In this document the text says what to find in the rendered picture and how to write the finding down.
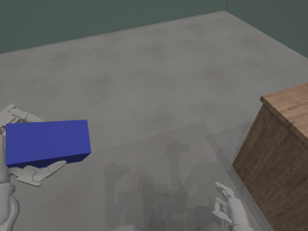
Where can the robot left hand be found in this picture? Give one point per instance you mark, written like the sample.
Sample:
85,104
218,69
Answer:
29,175

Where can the table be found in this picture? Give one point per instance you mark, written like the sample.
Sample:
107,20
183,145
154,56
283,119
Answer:
273,160

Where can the left robot forearm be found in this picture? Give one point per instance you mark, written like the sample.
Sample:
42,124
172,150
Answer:
9,207

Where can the sponge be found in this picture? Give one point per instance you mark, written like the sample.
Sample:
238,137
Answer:
41,144

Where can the robot right hand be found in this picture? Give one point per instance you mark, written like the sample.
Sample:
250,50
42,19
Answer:
228,214

